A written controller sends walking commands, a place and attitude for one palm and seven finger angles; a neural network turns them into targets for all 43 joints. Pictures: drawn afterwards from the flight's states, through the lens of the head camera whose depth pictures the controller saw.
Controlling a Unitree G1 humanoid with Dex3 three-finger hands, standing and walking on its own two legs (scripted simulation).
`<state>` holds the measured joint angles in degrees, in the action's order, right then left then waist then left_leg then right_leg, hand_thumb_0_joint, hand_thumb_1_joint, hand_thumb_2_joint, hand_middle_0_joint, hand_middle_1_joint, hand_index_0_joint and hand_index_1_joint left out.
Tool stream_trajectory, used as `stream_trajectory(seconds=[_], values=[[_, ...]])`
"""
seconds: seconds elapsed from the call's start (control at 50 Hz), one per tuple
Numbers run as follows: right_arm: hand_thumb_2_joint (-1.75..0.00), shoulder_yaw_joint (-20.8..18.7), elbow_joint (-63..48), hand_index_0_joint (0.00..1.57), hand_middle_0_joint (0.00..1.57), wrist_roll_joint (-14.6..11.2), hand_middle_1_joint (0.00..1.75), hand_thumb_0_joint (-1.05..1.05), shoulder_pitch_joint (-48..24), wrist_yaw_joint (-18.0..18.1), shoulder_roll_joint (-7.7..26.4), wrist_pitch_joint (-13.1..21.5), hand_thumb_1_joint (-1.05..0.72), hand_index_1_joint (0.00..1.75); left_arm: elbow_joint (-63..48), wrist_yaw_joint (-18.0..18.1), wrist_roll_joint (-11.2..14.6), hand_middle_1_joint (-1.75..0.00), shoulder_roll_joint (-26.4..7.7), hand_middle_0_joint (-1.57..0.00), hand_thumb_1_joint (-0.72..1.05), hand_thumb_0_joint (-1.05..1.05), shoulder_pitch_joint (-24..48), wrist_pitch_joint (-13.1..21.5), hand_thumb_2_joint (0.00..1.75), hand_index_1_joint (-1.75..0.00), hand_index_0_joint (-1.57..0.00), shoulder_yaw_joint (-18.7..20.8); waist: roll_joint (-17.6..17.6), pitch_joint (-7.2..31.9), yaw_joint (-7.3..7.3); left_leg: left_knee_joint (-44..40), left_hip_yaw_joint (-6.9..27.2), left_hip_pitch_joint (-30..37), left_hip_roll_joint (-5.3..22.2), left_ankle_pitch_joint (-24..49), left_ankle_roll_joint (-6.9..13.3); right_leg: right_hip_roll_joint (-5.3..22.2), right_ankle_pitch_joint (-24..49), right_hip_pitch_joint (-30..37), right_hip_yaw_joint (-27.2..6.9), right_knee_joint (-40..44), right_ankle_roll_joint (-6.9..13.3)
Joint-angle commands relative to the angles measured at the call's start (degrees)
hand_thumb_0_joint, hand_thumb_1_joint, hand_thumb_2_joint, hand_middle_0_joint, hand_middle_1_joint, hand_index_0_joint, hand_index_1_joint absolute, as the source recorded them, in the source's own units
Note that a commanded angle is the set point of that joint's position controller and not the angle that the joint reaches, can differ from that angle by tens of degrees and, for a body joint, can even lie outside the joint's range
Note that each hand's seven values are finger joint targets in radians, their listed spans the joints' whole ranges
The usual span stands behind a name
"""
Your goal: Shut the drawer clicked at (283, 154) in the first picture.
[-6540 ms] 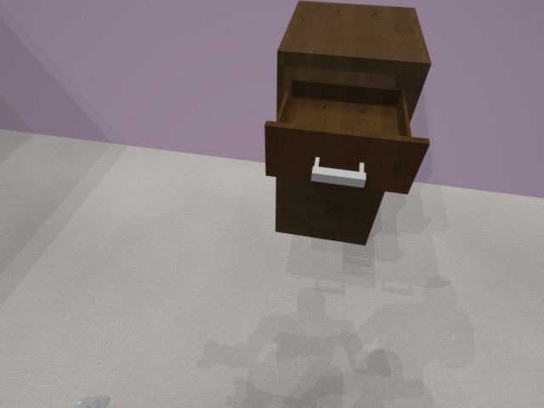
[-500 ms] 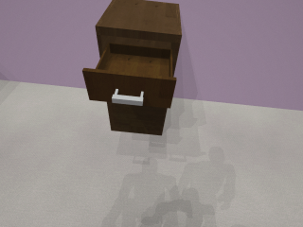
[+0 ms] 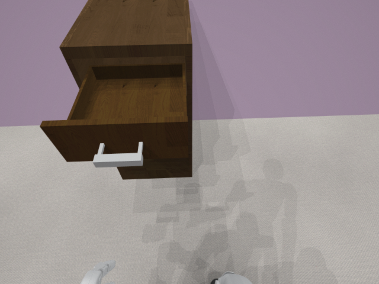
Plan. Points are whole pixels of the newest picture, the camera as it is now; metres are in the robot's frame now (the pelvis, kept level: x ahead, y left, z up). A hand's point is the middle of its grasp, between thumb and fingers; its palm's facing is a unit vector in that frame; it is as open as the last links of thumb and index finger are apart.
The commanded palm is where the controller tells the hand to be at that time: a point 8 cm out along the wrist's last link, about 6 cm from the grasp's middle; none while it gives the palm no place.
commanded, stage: take the last steps up to it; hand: left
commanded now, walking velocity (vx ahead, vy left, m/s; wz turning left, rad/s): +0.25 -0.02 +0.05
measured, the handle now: (120, 153) +0.44 +0.19 -0.03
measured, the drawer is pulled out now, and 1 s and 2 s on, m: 0.30 0.30 0.30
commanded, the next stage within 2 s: come to a stop and stand still in 0.28 s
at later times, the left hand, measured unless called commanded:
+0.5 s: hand out of the picture +0.09 +0.17 -0.17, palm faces +0.12 -0.98 -0.15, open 7.3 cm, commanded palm none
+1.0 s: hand out of the picture +0.15 +0.14 -0.13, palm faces +0.07 -0.97 -0.25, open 7.4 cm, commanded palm none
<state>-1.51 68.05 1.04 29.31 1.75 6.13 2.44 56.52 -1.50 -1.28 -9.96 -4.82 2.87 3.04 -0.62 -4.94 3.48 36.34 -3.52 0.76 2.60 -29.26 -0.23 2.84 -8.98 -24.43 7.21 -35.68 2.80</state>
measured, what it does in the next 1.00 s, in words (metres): walks ahead: left foot, then right foot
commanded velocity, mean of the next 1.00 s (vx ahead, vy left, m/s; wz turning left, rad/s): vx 0.01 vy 0.03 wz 0.02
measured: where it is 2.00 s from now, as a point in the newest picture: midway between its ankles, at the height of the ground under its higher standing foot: outside the picture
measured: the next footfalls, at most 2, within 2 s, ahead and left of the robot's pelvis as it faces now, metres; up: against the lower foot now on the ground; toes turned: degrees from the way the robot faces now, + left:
left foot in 0.42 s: +0.22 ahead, +0.12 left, +0.00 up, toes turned +8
right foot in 0.76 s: +0.18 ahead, -0.14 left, +0.00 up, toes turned -3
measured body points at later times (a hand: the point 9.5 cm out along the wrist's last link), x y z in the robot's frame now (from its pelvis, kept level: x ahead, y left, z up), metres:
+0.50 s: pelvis +0.14 +0.01 +0.02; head +0.14 +0.03 +0.47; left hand +0.09 +0.23 -0.15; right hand +0.25 -0.21 -0.12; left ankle +0.18 +0.11 -0.72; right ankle +0.10 -0.10 -0.70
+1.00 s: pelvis +0.12 -0.04 +0.03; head +0.14 -0.07 +0.48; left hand +0.15 +0.19 -0.11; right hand +0.15 -0.28 -0.14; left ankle +0.08 +0.10 -0.67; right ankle +0.14 -0.14 -0.72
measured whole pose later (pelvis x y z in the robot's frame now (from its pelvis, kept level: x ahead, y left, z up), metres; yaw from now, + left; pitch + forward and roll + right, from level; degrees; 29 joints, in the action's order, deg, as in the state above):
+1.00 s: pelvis +0.12 -0.04 +0.03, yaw +0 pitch +0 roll +3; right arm -3.7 61.5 0.9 13.5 0.7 11.9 -3.1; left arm 59.4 1.4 -1.7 -8.1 -14.6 0.0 2.1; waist -1.2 -1.9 -1.1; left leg 47.6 -1.1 -18.7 0.4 -22.1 -1.5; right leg 2.7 -12.8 -13.6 3.8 -26.5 2.0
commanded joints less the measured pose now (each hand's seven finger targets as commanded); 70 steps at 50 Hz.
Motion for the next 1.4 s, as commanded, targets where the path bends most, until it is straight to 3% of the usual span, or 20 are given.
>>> stream_trajectory(seconds=[0.0,0.04,0.12,0.26,0.34,0.36,0.4,0.44,0.5,0.64,0.7,0.74,0.76,0.78,0.88,1.04,1.14,1.18,1.24,1.38], values=[[-0.9,-2.2,-7.5,0.2,0.2,-0.9,0.3,0.0,-5.0,-0.3,5.8,1.2,-0.9,0.3,2.7,2.0,0.9,-0.3,-12.4,-0.2,0.9,0.0,-19.0,0.0,0.9,-0.3,-0.2,3.4,7.2,8.8,-9.15,42.5,4.4,-33.5,1.6,1.1,2.7,21.9,-9.3,24.7,-32.7,22.0,11.8],[-0.9,-2.1,-7.8,0.2,0.2,0.2,0.3,0.0,-6.3,-0.7,4.7,0.3,-0.9,0.3,0.8,2.6,0.6,-0.3,-7.2,-0.2,0.9,0.0,-11.3,0.2,0.9,-0.3,-0.2,2.0,2.8,2.8,-5.07,38.7,5.1,-31.8,5.1,7.9,2.2,17.8,-10.6,12.8,-22.3,23.3,9.1],[-0.9,-1.7,-7.3,0.2,0.2,0.7,0.3,0.0,-3.9,-1.1,2.9,-1.5,-0.9,0.3,1.2,2.8,-0.1,-0.3,-3.6,-0.2,0.9,0.0,-10.4,1.1,0.9,-0.3,-0.2,0.8,6.3,2.4,-1.25,27.0,1.8,-26.5,5.4,10.5,-0.3,13.1,1.7,4.8,-10.7,24.7,7.2],[-0.9,-1.6,-11.5,0.2,0.2,0.3,0.3,0.0,-14.1,-2.1,3.6,-0.4,-0.9,0.3,2.8,2.3,-0.2,-0.3,-6.5,-0.2,0.9,0.0,-13.6,1.1,0.9,-0.3,-0.2,1.2,6.8,2.1,-3.93,6.0,-0.7,-23.8,3.2,13.2,-0.9,13.0,2.0,10.8,-10.4,23.6,7.9],[-0.9,-1.4,-10.3,0.2,0.2,0.3,0.3,0.0,-13.7,-1.8,4.9,0.6,-0.9,0.3,4.4,2.2,0.2,-0.3,-6.4,-0.2,0.9,0.0,-15.2,0.4,0.9,-0.3,-0.2,1.1,5.3,2.5,-3.18,-7.6,-2.8,-12.4,0.8,19.0,-1.0,10.2,1.2,10.5,-8.6,17.4,4.7],[-0.9,-1.4,-9.4,0.2,0.2,0.3,0.3,0.0,-11.6,-1.5,6.5,1.1,-0.9,0.3,4.5,2.2,0.4,-0.3,-4.8,-0.2,0.9,0.0,-15.8,0.1,0.9,-0.3,-0.2,0.7,1.6,3.1,-2.5,-10.8,-0.7,-6.5,2.1,22.8,-0.5,7.8,0.8,7.8,-6.9,12.1,2.9],[-0.9,-1.8,-8.5,0.2,0.2,0.5,0.3,0.0,-8.1,-0.4,12.3,0.7,-0.9,0.3,4.6,2.7,0.7,-0.3,-0.2,-0.2,0.9,0.0,-18.7,-0.4,0.9,-0.3,-0.2,-0.7,-11.4,5.9,-2.47,-14.7,14.2,-1.1,17.6,44.1,7.1,0.5,-13.6,2.6,-0.7,-0.7,-2.4],[-0.9,-0.5,-8.6,0.2,0.2,0.3,0.3,0.0,-13.1,1.0,10.8,0.0,-0.9,0.3,5.6,3.5,0.9,-0.3,-1.1,-0.2,0.9,0.0,-18.0,-1.9,0.9,-0.3,-0.2,-1.3,-11.2,3.9,-3.87,-19.3,15.4,-9.0,19.0,52.7,10.0,1.2,-24.0,6.1,-5.0,-8.1,-3.7],[-0.9,-0.4,-8.6,0.2,0.2,-0.3,0.3,0.0,-17.6,1.6,10.2,-0.6,-0.9,0.3,7.4,3.8,0.8,-0.3,-1.6,-0.2,0.9,0.0,-19.7,-3.1,0.9,-0.3,-0.2,-1.3,-7.0,4.7,-5.01,-16.5,8.6,-6.3,15.7,63.3,9.3,2.5,-17.8,7.0,-5.9,-6.0,-4.3],[-0.9,-3.2,-10.3,0.2,0.2,-0.1,0.3,0.0,-20.0,1.3,11.7,-2.6,-0.9,0.3,3.7,3.8,0.1,-0.3,-1.8,-0.2,0.9,0.0,-18.5,-4.8,0.9,-0.3,-0.2,0.2,-6.7,6.7,-4.71,-16.1,6.2,-10.8,15.4,49.6,10.2,0.9,-16.0,8.1,-4.7,-8.5,-3.8],[-0.9,-3.3,-10.9,0.2,0.2,-0.2,0.3,0.0,-21.4,0.5,10.8,-3.2,-0.9,0.3,3.8,3.9,-0.1,-0.3,-1.7,-0.2,0.9,0.0,-21.0,-4.1,0.9,-0.3,-0.2,0.2,-6.2,7.0,-6.28,-12.7,4.5,-15.0,11.4,33.5,6.8,0.5,-5.3,13.7,-3.6,3.9,-3.8],[-0.9,-2.6,-11.5,0.2,0.2,-1.1,0.3,0.0,-19.9,-0.4,5.9,-3.6,-0.9,0.3,2.9,4.1,-0.6,-0.3,-6.4,-0.2,0.9,0.0,-17.8,-2.9,0.9,-0.3,-0.2,0.0,8.0,4.4,-4.41,-5.9,-0.1,-18.3,1.8,12.2,0.4,9.5,0.7,11.2,-16.8,17.6,-0.6],[-0.9,-2.4,-11.7,0.2,0.2,-1.0,0.3,0.0,-19.6,-0.8,4.9,-4.3,-0.9,0.3,1.7,3.8,-0.4,-0.3,-8.8,-0.2,0.9,0.0,-15.0,-2.8,0.9,-0.3,-0.2,0.2,10.1,2.7,-3.8,-3.3,-0.6,-16.0,-0.7,6.5,-0.9,15.6,-6.4,4.5,-21.3,22.8,3.1],[-0.9,-2.4,-11.8,0.2,0.2,-0.4,0.3,0.0,-21.0,-1.0,5.9,-5.0,-0.9,0.3,1.1,3.7,-0.3,-0.3,-10.0,-0.2,0.9,0.0,-13.4,-2.6,0.9,-0.3,-0.2,0.7,14.6,1.2,-5.15,1.5,1.1,-16.7,-0.5,3.8,-0.7,15.9,-11.5,1.5,-24.2,26.1,4.7],[-0.9,-2.6,-9.9,0.2,0.2,-0.1,0.3,0.0,-17.2,-1.4,7.6,-4.2,-0.9,0.3,0.6,3.7,-0.3,-0.3,-8.9,-0.2,0.9,0.0,-11.5,-2.3,0.9,-0.3,-0.2,1.3,7.2,1.1,-5.12,12.4,4.0,-23.6,-0.8,7.3,-0.7,14.7,-3.0,10.1,-19.6,22.5,6.1],[-0.9,-2.0,-11.7,0.2,0.2,-0.4,0.3,0.0,-16.3,-0.9,7.2,-3.7,-0.9,0.3,1.2,4.1,-0.6,-0.3,-10.3,-0.2,0.9,0.0,-15.5,-2.5,0.9,-0.3,-0.2,2.7,11.1,6.6,-7.81,4.3,2.7,-23.8,-1.3,3.1,-1.9,16.1,13.8,21.6,-18.8,17.8,8.4],[-0.9,-1.3,-8.1,0.2,0.2,-0.5,0.3,0.0,-8.6,-0.4,6.3,-2.6,-0.9,0.3,1.6,3.6,0.2,-0.3,-8.3,-0.2,0.9,0.0,-9.7,-3.3,0.9,-0.3,-0.2,1.7,8.6,6.1,-3.66,-16.2,1.8,-4.2,-1.6,17.0,-0.7,8.3,-5.2,7.0,-13.4,15.2,1.7],[-0.9,-1.4,-8.4,0.2,0.2,0.2,0.3,0.0,-9.2,-0.1,10.4,-2.1,-0.9,0.3,1.0,3.4,0.4,-0.3,-4.0,-0.2,0.9,0.0,-9.9,-3.8,0.9,-0.3,-0.2,0.7,-4.5,3.0,-4.42,-20.0,11.4,-10.6,7.9,17.2,2.8,1.8,-8.9,5.5,-7.4,9.8,-2.0],[-0.9,-0.8,-8.5,0.2,0.2,0.0,0.3,0.0,-13.7,0.2,10.4,-1.7,-0.9,0.3,2.6,3.2,0.0,-0.3,-3.5,-0.2,0.9,0.0,-9.8,-4.0,0.9,-0.3,-0.2,0.2,-10.1,-0.1,-5.76,-25.6,13.2,-20.3,8.3,11.8,3.9,0.8,-4.9,12.6,-4.3,6.8,-3.4],[-0.9,-0.1,-5.7,0.2,0.2,-0.6,0.3,0.0,-10.6,0.6,7.9,-1.2,-0.9,0.3,7.5,3.2,0.3,-0.3,-3.6,-0.2,0.9,0.0,-13.1,-3.0,0.9,-0.3,-0.2,-1.2,-1.4,0.7,-4.92,-20.8,6.8,-14.0,4.1,19.3,1.5,2.9,3.0,14.3,-7.1,13.1,-3.2]])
